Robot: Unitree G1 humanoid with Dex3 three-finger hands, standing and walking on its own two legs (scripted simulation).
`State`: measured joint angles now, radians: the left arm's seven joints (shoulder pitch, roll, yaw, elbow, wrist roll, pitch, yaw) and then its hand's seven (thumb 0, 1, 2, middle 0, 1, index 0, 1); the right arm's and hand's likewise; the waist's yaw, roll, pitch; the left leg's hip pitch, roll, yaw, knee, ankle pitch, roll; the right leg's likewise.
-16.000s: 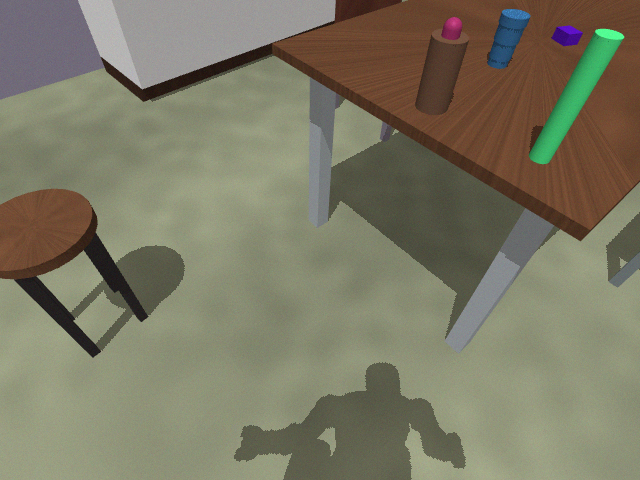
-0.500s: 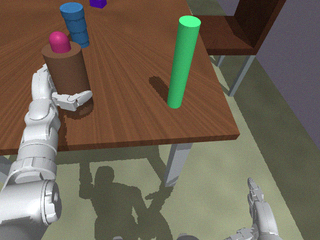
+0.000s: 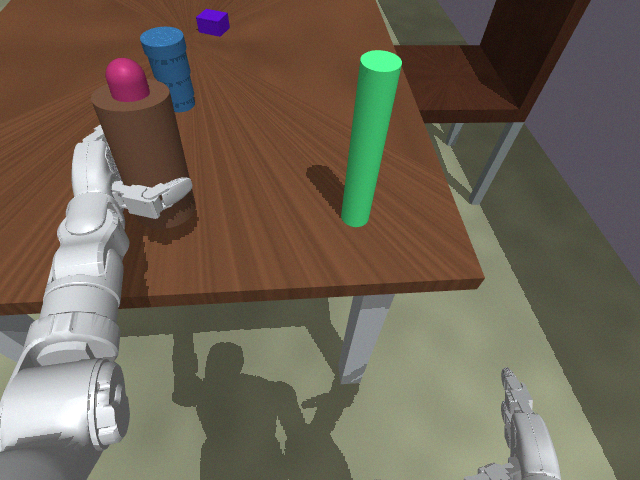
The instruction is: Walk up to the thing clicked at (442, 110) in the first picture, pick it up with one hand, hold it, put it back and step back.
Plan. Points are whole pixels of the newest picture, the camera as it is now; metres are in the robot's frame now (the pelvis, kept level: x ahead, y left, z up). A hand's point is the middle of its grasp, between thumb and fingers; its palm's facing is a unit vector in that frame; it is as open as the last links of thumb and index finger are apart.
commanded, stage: lift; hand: left
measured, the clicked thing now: (146, 145) +0.47 +0.18 +0.16
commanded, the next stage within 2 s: hold in 1.22 s
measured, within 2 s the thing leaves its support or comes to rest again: neither
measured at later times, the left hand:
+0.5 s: hand (111, 159) +0.40 +0.19 +0.21, palm faces +0.18 -0.98 -0.06, open 10.9 cm
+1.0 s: hand (83, 174) +0.33 +0.17 +0.25, palm faces +0.16 -0.99 -0.04, open 10.9 cm
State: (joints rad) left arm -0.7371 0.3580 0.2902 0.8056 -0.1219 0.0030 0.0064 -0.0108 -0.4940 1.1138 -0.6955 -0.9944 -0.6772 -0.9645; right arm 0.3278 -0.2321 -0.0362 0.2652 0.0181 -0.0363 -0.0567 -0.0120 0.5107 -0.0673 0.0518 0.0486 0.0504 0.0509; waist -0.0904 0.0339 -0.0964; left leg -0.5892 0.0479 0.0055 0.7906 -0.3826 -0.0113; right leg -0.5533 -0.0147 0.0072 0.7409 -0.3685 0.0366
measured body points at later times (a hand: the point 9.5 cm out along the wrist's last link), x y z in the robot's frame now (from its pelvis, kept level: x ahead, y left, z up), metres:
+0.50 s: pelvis +0.00 +0.00 +0.01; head -0.01 -0.02 +0.46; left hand +0.38 +0.24 +0.21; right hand +0.16 -0.25 -0.05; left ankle +0.00 +0.12 -0.71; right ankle +0.00 -0.15 -0.71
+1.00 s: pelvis -0.02 -0.01 +0.02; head -0.05 -0.04 +0.47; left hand +0.32 +0.23 +0.26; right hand +0.16 -0.26 -0.05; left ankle +0.00 +0.12 -0.71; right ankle +0.00 -0.15 -0.71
